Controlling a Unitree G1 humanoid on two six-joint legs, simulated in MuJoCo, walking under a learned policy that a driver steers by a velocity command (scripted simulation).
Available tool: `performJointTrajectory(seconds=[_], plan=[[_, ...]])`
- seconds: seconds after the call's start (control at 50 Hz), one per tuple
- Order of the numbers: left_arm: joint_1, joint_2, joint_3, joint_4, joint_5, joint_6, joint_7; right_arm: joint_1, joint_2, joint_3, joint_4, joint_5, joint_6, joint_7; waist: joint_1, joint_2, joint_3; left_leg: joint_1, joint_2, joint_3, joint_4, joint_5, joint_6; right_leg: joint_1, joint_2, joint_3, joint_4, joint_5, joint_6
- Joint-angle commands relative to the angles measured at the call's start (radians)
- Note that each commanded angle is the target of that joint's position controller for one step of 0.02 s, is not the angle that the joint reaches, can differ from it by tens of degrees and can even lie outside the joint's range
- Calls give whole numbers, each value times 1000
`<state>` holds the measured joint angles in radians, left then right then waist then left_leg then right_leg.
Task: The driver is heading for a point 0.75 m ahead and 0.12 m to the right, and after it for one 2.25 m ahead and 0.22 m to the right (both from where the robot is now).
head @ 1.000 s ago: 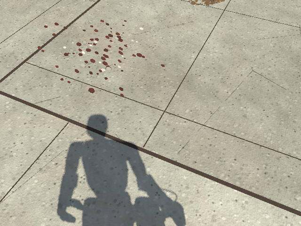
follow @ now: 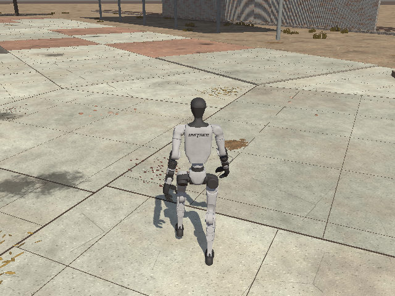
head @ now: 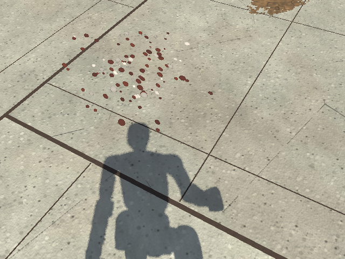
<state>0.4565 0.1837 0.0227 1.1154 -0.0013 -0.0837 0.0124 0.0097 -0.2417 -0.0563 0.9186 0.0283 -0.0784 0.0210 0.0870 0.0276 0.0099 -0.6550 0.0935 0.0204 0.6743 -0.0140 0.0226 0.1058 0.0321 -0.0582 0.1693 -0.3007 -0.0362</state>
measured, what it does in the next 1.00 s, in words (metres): walks ahead, turning right: left foot, then right foot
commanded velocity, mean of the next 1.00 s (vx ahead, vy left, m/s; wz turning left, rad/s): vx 0.48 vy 0.00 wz -0.33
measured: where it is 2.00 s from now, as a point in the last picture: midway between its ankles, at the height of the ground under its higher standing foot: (225, 199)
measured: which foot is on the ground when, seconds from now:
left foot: up 0.00-0.12, down 0.14-0.72, up 0.74-1.00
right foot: down 0.00-0.14, up 0.16-0.68, down 0.70-1.00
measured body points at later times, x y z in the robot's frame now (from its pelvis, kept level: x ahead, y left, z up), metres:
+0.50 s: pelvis +0.29 +0.05 +0.01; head +0.30 +0.05 +0.45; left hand +0.45 +0.30 -0.12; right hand +0.26 -0.20 -0.14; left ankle +0.24 +0.14 -0.74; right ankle +0.45 -0.14 -0.67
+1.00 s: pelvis +0.58 -0.05 +0.01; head +0.60 -0.08 +0.46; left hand +0.74 +0.18 -0.11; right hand +0.66 -0.37 -0.09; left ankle +0.79 +0.07 -0.68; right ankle +0.53 -0.11 -0.74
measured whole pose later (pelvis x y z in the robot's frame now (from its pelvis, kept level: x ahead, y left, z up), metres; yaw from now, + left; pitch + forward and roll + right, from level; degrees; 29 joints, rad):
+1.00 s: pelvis +0.58 -0.05 +0.01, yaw -23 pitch +2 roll +0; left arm 0.28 0.24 0.07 0.83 -0.01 -0.06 0.00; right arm 0.05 -0.29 -0.07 0.81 -0.01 -0.11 -0.01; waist 0.04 0.04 0.03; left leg -0.67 0.12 -0.07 0.78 -0.07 -0.04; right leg -0.16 0.11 0.06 0.32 -0.18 -0.10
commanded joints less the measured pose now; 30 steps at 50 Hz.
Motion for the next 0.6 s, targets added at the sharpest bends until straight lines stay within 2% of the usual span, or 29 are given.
performJointTrajectory(seconds=[0.02, 0.06, 0.08, 0.1, 0.12, 0.14, 0.16, 0.18, 0.2, 0.22, 0.24, 0.26, 0.28, 0.3, 0.32, 0.36, 0.44, 0.52, 0.56, 0.6], plan=[[48, 173, 36, -21, -13, -3, 9, -167, -38, 6, -102, 5, -16, 17, -16, -104, 155, -6, -26, 18, -95, 44, 21, -95, -273, 105, -76, 352, -140], [33, 186, 45, -26, -14, 4, 9, -157, -62, -1, -112, 5, -22, 27, -46, -110, 130, 38, -42, 20, -132, 2, 52, -26, -295, 87, -14, 490, -123], [18, 200, 51, -32, -12, 8, 9, -114, -86, -12, -107, 4, -24, 28, -78, -128, 87, 116, -67, 35, -133, -26, 68, -2, -300, 79, 48, 659, -112], [2, 213, 56, -38, -8, 15, 10, -26, -118, -29, -87, 3, -24, 26, -130, -151, 18, 242, -102, 58, -122, -53, 87, 7, -293, 62, 159, 849, -98], [-13, 203, 53, -46, -4, 24, 9, 146, -158, -54, -34, 5, -20, 19, -215, -151, -80, 459, -133, 76, -124, -58, 114, -45, -252, 30, 356, 939, -72], [-19, 179, 40, -69, 7, 26, 7, 330, -213, -74, 9, -3, -15, 10, -282, -94, -202, 772, 5, -88, -98, -107, 167, -272, -207, 12, 651, 710, -41], [109, 23, 0, -83, 1, 5, -6, 430, -293, -87, 37, -23, -13, 10, -199, 190, -378, 1088, 274, -628, -245, -392, 338, -641, 2, 35, 1058, 12, 25], [52, 78, 12, -76, -23, -29, -14, 408, -213, -60, 38, -20, -14, 13, -222, 172, -384, 1067, 287, -822, -405, -476, 325, -753, 12, 199, 1207, -246, 2], [-52, 145, 32, -115, -55, -46, -16, 302, -165, -45, 25, -15, -23, 12, -197, 137, -208, 924, 266, -650, -414, -430, 265, -845, -43, 187, 1254, -193, -19], [-110, 162, 36, -130, -58, -50, -7, 203, -124, -32, 0, -17, -32, 12, -162, 41, -121, 747, 237, -487, -432, -306, 229, -809, -104, 165, 1210, -90, -29], [-132, 160, 46, -129, -44, -43, 4, 146, -92, -23, -2, -28, -42, 17, -125, -1, -71, 600, 203, -369, -457, -204, 200, -749, -145, 155, 1145, -20, -32], [-102, 142, 53, -121, -37, -24, 10, 119, -60, -14, 5, -38, -49, 21, -85, 21, -52, 510, 165, -270, -485, -158, 175, -677, -176, 166, 1095, 19, -36], [-76, 117, 54, -115, -38, -6, 10, 122, -46, -11, 17, -43, -50, 22, -68, 48, -44, 459, 147, -217, -507, -149, 167, -633, -185, 170, 1065, 32, -40], [-66, 97, 54, -113, -39, 9, 11, 141, -49, -12, 30, -44, -52, 19, -60, 54, -29, 425, 139, -173, -530, -136, 171, -625, -190, 167, 1041, 34, -40], [-82, 94, 56, -122, -39, 21, 12, 156, -63, -15, 40, -43, -53, 12, -56, 56, -4, 404, 137, -136, -553, -123, 174, -647, -192, 167, 1017, 54, -35], [-155, 109, 63, -155, -32, 31, 14, 183, -97, -22, 50, -47, -55, -6, -61, 42, 31, 414, 144, -92, -583, -103, 179, -738, -194, 183, 949, 141, -21], [-263, 113, 69, -197, -21, 19, -5, 227, -114, -22, 54, -50, -51, -32, -83, 16, 49, 497, 135, 11, -587, -9, 154, -828, -166, 183, 739, 350, -5], [-412, 83, 50, -256, -16, 15, -32, 299, -131, -23, 63, -39, -40, -47, -136, -6, 86, 580, 141, 104, -590, 43, 133, -830, -150, 88, 561, 429, -6], [-472, 74, 42, -292, -17, 15, -46, 346, -139, -27, 74, -33, -25, -49, -158, -15, 103, 682, 166, 129, -551, 98, 130, -874, -142, 62, 508, 388, -17], [-509, 76, 40, -329, -19, 16, -62, 366, -153, -33, 75, -27, -6, -50, -161, -9, 108, 765, 193, 150, -492, 202, 126, -892, -126, 25, 476, 300, -33]])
